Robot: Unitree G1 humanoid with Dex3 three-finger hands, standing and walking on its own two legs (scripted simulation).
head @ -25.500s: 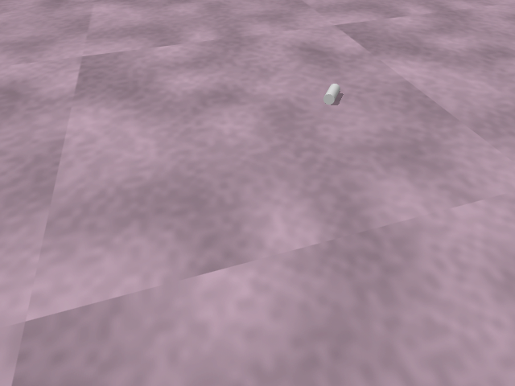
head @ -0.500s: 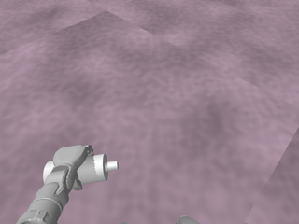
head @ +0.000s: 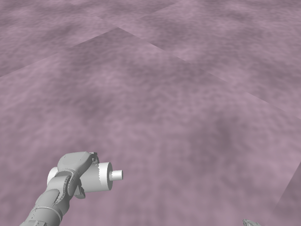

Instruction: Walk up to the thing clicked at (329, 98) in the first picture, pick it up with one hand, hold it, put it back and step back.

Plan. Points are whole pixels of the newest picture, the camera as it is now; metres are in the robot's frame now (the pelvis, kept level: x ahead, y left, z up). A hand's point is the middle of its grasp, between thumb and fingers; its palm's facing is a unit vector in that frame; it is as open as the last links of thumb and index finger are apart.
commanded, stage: hold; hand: left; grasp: from above
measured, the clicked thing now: (88, 177) +0.32 +0.21 -0.09
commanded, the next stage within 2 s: crouch in 1.58 s
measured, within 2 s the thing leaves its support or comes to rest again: neither
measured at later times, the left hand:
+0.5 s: hand (80, 178) +0.29 +0.21 -0.03, palm faces -0.47 -0.04 -0.88, open 10.9 cm
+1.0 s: hand (79, 182) +0.28 +0.21 -0.02, palm faces -0.46 -0.04 -0.89, open 10.9 cm
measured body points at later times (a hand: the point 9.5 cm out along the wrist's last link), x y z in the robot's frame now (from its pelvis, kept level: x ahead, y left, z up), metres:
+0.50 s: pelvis +0.00 -0.01 +0.01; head +0.02 -0.03 +0.46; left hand +0.31 +0.21 +0.02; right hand +0.12 -0.27 -0.11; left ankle +0.00 +0.11 -0.71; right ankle +0.02 -0.15 -0.71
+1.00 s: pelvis -0.01 -0.01 +0.02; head +0.00 -0.04 +0.47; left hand +0.30 +0.21 +0.03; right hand +0.13 -0.27 -0.10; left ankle +0.00 +0.11 -0.71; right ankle +0.02 -0.15 -0.71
